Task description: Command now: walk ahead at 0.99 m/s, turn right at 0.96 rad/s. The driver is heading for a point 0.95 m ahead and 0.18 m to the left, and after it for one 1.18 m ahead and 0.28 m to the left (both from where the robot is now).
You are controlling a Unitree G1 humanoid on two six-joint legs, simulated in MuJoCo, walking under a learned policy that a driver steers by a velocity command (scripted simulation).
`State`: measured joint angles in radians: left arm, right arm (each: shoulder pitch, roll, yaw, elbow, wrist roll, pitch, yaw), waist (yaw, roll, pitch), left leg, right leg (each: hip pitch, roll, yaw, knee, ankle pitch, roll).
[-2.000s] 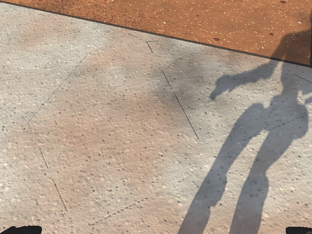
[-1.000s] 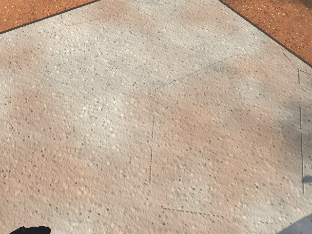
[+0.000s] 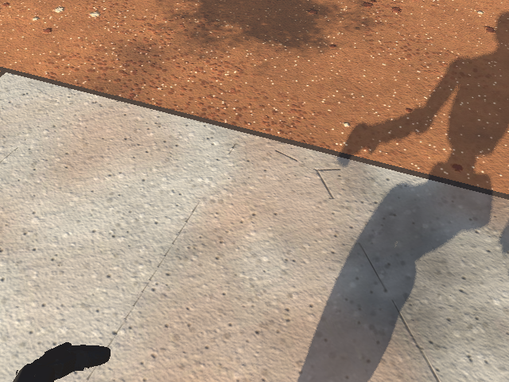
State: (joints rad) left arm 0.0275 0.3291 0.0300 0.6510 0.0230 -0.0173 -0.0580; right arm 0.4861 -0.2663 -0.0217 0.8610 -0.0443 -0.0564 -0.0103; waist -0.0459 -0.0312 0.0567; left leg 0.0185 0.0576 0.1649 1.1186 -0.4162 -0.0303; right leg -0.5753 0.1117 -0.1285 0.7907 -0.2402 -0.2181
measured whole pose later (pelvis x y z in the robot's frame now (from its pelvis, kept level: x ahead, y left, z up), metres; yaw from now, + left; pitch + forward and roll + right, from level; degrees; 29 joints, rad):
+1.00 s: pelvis +0.94 +0.00 +0.05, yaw +21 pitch +2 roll -2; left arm 0.20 0.30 0.04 0.71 0.01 -0.09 0.03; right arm 0.22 -0.39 -0.10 0.72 0.04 -0.01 -0.01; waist 0.00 0.05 0.08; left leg -0.55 0.01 0.01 1.24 -0.38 0.02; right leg -0.24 -0.03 -0.12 0.47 -0.25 0.02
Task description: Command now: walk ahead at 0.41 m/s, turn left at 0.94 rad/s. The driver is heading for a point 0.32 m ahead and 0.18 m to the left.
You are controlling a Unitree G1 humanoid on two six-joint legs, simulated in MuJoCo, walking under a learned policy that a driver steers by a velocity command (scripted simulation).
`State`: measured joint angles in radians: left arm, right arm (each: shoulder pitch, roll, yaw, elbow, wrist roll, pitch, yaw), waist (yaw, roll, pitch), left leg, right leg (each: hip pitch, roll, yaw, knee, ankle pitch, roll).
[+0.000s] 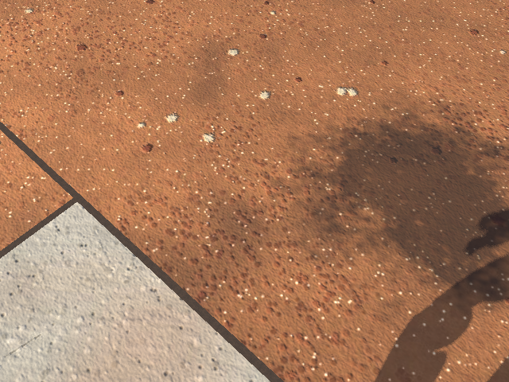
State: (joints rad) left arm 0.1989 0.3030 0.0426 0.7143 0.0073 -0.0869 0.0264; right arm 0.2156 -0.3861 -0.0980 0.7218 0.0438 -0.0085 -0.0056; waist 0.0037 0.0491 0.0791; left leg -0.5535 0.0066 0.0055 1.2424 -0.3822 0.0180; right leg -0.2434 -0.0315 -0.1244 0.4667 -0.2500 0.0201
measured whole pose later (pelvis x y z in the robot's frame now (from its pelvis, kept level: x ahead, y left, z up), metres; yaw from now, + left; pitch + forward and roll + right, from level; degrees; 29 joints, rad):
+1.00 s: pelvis +0.30 -0.06 +0.00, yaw +24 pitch -1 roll +0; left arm 0.15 0.23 0.01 0.73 0.01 -0.02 0.00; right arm 0.22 -0.24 -0.04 0.75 -0.02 0.03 -0.02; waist -0.01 -0.01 0.03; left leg -0.24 -0.01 -0.09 0.56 -0.30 -0.03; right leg -0.27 0.01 0.00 0.56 -0.27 -0.01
